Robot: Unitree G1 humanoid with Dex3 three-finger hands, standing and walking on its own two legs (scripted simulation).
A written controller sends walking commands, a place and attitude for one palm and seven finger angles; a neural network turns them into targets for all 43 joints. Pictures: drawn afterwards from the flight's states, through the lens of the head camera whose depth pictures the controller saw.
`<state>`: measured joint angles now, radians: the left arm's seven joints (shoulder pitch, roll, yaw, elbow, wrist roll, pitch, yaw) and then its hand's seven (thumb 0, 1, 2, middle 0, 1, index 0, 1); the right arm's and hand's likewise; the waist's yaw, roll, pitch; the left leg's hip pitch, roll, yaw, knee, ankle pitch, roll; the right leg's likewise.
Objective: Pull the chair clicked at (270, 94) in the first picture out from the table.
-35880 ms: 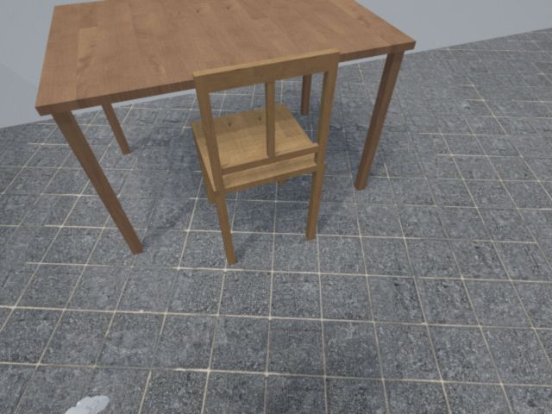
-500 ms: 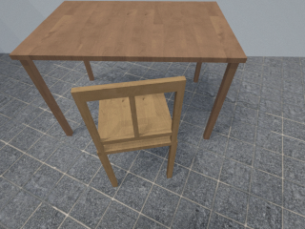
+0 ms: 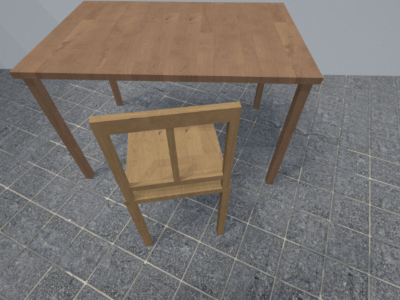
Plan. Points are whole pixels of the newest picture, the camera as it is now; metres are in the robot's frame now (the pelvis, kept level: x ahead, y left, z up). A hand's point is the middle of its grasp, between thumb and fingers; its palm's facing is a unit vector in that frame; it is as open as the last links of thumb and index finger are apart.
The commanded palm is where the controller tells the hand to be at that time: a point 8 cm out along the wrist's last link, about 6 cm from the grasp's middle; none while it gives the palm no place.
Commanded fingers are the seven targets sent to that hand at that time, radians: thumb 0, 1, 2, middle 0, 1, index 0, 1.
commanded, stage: look to check the result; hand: left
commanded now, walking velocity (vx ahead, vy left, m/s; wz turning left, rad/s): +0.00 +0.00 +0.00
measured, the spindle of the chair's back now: (173, 155) +0.54 +0.11 -0.10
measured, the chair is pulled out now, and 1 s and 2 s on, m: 0.17 0.17 0.17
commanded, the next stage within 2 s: take the last steps up to it in 0.24 s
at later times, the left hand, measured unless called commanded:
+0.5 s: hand out of the picture -0.01 +0.16 -0.18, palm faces +0.03 -0.98 -0.19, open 7.4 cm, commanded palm none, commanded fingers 0.00 0.90 0.90 -0.20 -0.30 -0.20 -0.30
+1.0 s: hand out of the picture +0.10 +0.18 -0.19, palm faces +0.12 -0.96 -0.24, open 7.3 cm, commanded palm none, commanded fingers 0.00 0.90 0.90 -0.20 -0.30 -0.20 -0.30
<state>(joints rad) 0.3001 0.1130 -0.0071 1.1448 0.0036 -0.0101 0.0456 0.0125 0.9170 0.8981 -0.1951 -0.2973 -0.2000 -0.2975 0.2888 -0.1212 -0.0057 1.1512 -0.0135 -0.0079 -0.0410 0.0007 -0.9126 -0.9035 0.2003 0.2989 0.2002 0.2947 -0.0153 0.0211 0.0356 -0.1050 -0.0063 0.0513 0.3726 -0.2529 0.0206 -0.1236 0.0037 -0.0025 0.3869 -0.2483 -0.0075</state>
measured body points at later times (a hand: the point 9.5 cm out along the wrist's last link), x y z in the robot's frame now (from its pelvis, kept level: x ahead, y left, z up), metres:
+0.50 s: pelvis +0.00 +0.00 +0.00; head +0.02 -0.01 +0.45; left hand -0.01 +0.21 -0.16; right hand -0.02 -0.21 -0.17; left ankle -0.03 +0.10 -0.74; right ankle -0.02 -0.11 -0.74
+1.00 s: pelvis +0.08 -0.01 -0.02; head +0.10 -0.02 +0.43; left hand +0.09 +0.23 -0.17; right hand +0.03 -0.23 -0.19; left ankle +0.00 +0.10 -0.69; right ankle +0.06 -0.11 -0.74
